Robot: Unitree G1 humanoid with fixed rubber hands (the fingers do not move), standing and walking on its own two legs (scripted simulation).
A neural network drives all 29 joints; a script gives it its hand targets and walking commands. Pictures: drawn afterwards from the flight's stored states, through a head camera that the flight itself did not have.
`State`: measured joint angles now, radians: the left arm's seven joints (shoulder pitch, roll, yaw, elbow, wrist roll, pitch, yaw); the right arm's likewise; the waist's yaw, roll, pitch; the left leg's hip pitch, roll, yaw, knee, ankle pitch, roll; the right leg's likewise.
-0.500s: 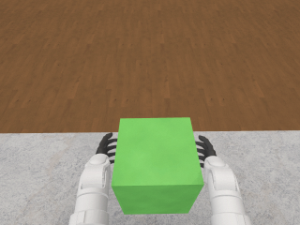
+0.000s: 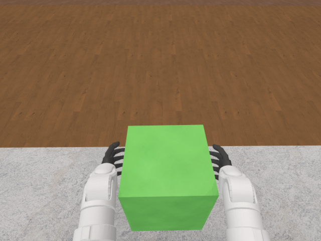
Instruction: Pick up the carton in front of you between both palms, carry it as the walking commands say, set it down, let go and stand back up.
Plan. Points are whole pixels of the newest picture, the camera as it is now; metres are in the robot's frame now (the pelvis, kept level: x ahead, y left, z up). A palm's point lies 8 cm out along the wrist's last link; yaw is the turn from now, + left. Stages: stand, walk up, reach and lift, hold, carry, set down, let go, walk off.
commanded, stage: carry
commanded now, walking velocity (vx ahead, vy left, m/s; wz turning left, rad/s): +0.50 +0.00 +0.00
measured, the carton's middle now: (166, 179) +0.30 +0.00 -0.02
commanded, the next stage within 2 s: none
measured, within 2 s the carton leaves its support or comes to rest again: neither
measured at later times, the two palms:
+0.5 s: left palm (115, 127) +0.41 +0.15 +0.08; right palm (216, 129) +0.41 -0.15 +0.08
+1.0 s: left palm (117, 73) +0.73 +0.20 +0.09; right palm (189, 75) +0.71 -0.10 +0.09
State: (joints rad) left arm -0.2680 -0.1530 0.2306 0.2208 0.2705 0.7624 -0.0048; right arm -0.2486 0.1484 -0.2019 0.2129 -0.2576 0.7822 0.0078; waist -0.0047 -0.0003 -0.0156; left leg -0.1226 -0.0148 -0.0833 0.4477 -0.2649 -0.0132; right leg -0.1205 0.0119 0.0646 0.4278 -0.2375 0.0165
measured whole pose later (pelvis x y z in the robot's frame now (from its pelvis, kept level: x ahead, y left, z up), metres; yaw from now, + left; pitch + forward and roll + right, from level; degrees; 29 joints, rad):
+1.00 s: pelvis +0.45 +0.05 +0.01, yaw -1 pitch +6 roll -2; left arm -0.18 -0.14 0.11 -0.37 0.11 1.20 0.10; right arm -0.15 0.13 -0.11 -0.38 -0.09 1.21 -0.08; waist -0.03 0.00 -0.09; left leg -0.12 0.04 0.24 0.29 -0.26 0.04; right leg -0.63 -0.10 -0.13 0.76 -0.17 0.00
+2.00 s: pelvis +1.11 +0.06 -0.01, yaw +2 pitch +7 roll -1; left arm -0.85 -0.02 0.31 -0.05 0.08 1.28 0.13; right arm -0.81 0.04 -0.29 -0.06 -0.05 1.27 -0.15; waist -0.06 -0.01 0.10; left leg -0.20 -0.01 0.15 0.47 -0.46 0.10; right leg -0.80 -0.05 -0.09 0.91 -0.27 -0.06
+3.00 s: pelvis +1.78 +0.06 +0.10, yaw +2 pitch +5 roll +0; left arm -0.84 0.02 0.26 0.10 0.04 1.32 0.16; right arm -0.88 -0.01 -0.31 0.10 -0.07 1.37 -0.13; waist 0.11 0.00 0.03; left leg -0.68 0.00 0.01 1.35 -0.44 0.05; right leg -0.39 0.01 -0.14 0.57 -0.43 -0.07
